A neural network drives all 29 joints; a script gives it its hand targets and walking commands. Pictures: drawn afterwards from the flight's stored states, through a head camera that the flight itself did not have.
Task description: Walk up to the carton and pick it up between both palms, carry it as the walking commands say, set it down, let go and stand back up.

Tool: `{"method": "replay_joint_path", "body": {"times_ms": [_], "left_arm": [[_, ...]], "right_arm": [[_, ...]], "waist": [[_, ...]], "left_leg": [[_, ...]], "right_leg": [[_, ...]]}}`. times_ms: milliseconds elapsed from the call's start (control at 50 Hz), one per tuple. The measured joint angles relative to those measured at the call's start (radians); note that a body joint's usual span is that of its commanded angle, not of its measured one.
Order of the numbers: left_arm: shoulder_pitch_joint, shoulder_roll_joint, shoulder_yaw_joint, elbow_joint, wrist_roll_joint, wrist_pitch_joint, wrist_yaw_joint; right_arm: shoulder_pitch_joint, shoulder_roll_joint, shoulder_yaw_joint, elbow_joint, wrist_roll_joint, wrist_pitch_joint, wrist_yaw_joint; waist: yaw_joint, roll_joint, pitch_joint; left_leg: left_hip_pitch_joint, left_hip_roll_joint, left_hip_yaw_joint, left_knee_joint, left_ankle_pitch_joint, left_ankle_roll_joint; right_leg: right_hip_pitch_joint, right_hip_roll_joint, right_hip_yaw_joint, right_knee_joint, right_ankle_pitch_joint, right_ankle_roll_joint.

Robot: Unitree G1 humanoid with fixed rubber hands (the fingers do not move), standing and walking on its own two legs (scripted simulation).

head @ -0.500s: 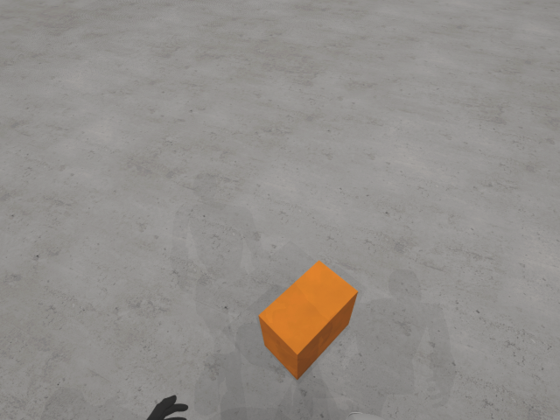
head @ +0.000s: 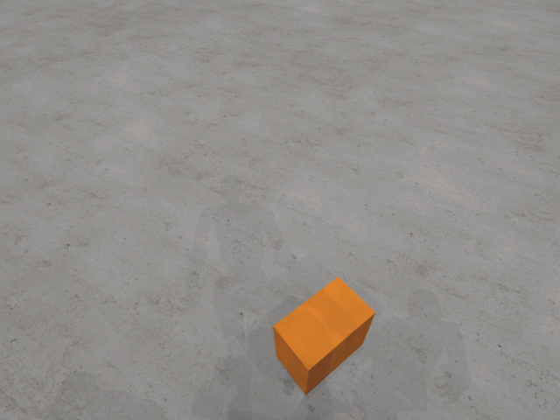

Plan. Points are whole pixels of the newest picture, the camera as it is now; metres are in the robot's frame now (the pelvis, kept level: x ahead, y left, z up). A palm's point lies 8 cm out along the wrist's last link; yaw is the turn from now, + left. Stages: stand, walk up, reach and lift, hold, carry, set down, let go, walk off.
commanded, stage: walk up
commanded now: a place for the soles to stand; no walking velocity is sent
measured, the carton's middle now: (322, 335) +0.50 -0.07 -0.64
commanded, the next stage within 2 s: none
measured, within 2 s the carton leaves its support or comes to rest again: neither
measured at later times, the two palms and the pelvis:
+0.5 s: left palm out of the picture +0.12 +0.10 -0.13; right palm out of the picture +0.21 -0.40 -0.10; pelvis +0.05 -0.16 -0.02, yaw +16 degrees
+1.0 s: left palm out of the picture +0.12 -0.07 -0.12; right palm out of the picture +0.36 -0.54 -0.11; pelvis +0.13 -0.34 -0.02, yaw +31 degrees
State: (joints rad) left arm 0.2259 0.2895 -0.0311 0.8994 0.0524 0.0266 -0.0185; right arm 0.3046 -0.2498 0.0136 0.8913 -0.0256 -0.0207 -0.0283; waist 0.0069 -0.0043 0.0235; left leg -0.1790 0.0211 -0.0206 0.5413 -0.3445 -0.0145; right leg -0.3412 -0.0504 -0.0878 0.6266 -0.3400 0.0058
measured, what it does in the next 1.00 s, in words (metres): steps to the right, turning left: right foot, then left foot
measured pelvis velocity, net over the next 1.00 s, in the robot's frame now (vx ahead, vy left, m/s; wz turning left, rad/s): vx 0.13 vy -0.34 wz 0.54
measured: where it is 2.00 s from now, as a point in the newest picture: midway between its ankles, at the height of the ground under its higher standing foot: outside the picture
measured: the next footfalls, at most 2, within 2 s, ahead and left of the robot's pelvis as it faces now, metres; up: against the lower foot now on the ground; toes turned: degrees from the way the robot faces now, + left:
right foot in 0.30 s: +0.19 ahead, -0.27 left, +0.00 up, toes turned +8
left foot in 0.54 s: +0.11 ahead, -0.06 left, +0.00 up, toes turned +18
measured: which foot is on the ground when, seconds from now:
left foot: down 0.00-0.30, up 0.32-0.52, down 0.54-0.88, up 0.90-1.00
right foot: up 0.00-0.28, down 0.30-0.52, up 0.54-0.86, down 0.88-1.00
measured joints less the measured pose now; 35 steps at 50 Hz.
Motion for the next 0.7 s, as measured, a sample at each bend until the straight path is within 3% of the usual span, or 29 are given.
{"method": "replay_joint_path", "body": {"times_ms": [40, 120, 200, 280, 300, 340, 380, 420, 460, 520, 540, 600, 700], "left_arm": [[-0.011, 0.027, 0.02, -0.048, 0.034, 0.022, -0.014], [-0.052, 0.058, 0.052, -0.135, 0.048, 0.031, -0.037], [-0.085, 0.059, 0.058, -0.193, 0.041, 0.043, -0.054], [-0.118, 0.042, 0.051, -0.254, 0.026, 0.049, -0.057], [-0.122, 0.038, 0.046, -0.269, 0.023, 0.043, -0.054], [-0.133, 0.018, 0.035, -0.281, 0.017, 0.029, -0.045], [-0.132, -0.016, 0.024, -0.267, 0.005, 0.032, -0.032], [-0.12, -0.042, 0.016, -0.245, 0.004, 0.04, -0.024], [-0.099, -0.05, 0.013, -0.225, 0.007, 0.047, -0.022], [-0.055, -0.031, 0.016, -0.203, 0.011, 0.058, -0.022], [-0.039, -0.025, 0.018, -0.201, 0.011, 0.063, -0.021], [-0.032, 0.024, 0.037, -0.189, 0.009, 0.093, -0.023], [-0.034, 0.038, 0.055, -0.191, 0.022, 0.1, -0.032]], "right_arm": [[0.053, 0.012, -0.03, -0.008, -0.016, -0.01, -0.033], [0.143, 0.011, -0.068, -0.02, -0.015, -0.025, -0.064], [0.168, -0.004, -0.096, -0.082, -0.025, -0.033, -0.067], [0.15, -0.024, -0.116, -0.158, -0.038, -0.018, -0.062], [0.148, -0.031, -0.119, -0.177, -0.041, -0.012, -0.061], [0.121, -0.044, -0.124, -0.203, -0.039, 0.005, -0.063], [0.088, -0.049, -0.125, -0.231, -0.038, 0.016, -0.068], [0.059, -0.045, -0.117, -0.252, -0.034, 0.013, -0.069], [0.041, -0.029, -0.104, -0.265, -0.024, 0.007, -0.061], [0.048, 0.001, -0.085, -0.295, -0.006, -0.012, -0.052], [0.066, 0.001, -0.081, -0.31, -0.005, -0.023, -0.053], [0.079, 0.045, -0.068, -0.283, 0.005, -0.02, -0.074], [0.106, 0.051, -0.082, -0.268, 0.006, -0.018, -0.069]], "waist": [[-0.007, -0.02, 0.002], [-0.008, -0.063, 0.022], [-0.027, -0.08, 0.041], [-0.052, -0.071, 0.053], [-0.054, -0.066, 0.053], [-0.049, -0.052, 0.067], [-0.037, -0.038, 0.08], [-0.024, -0.03, 0.089], [-0.011, -0.034, 0.088], [0.0, -0.046, 0.071], [-0.002, -0.026, 0.054], [0.003, -0.077, 0.07], [0.0, -0.099, 0.093]], "left_leg": [[-0.016, -0.002, -0.028, 0.003, 0.001, 0.001], [-0.024, -0.006, -0.078, -0.013, 0.015, -0.026], [-0.035, 0.021, -0.124, 0.012, -0.008, -0.062], [-0.054, 0.072, -0.183, 0.079, -0.064, -0.113], [-0.072, 0.081, -0.204, 0.126, -0.091, -0.108], [-0.151, 0.064, -0.236, 0.308, -0.17, -0.058], [-0.239, 0.027, -0.184, 0.507, -0.244, -0.033], [-0.292, 0.007, -0.088, 0.592, -0.247, -0.009], [-0.299, -0.015, 0.001, 0.555, -0.234, 0.01], [-0.214, -0.051, 0.083, 0.308, -0.104, 0.036], [-0.195, -0.043, 0.05, 0.227, -0.07, 0.044], [-0.212, -0.038, 0.021, 0.272, -0.029, 0.041], [-0.171, -0.012, -0.053, 0.179, 0.021, 0.003]], "right_leg": [[-0.086, 0.012, 0.037, 0.203, -0.071, 0.029], [-0.221, -0.027, 0.11, 0.406, -0.001, 0.085], [-0.26, -0.069, 0.148, 0.346, 0.019, 0.085], [-0.188, -0.066, 0.14, 0.167, 0.011, 0.064], [-0.148, -0.056, 0.132, 0.105, 0.04, 0.061], [-0.162, -0.044, 0.106, 0.154, 0.101, 0.067], [-0.151, -0.05, 0.075, 0.181, 0.06, 0.048], [-0.117, -0.056, 0.043, 0.16, 0.046, 0.024], [-0.087, -0.064, 0.014, 0.134, 0.05, 0.007], [-0.069, -0.068, -0.028, 0.149, 0.024, -0.012], [-0.089, -0.047, -0.044, 0.197, -0.044, -0.007], [-0.159, -0.016, 0.032, 0.396, -0.167, 0.044], [-0.233, -0.041, 0.101, 0.541, -0.07, 0.091]]}}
